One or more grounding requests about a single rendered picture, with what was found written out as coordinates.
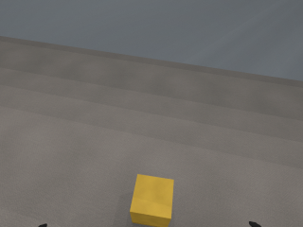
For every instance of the carton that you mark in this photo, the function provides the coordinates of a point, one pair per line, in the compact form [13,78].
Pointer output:
[152,201]

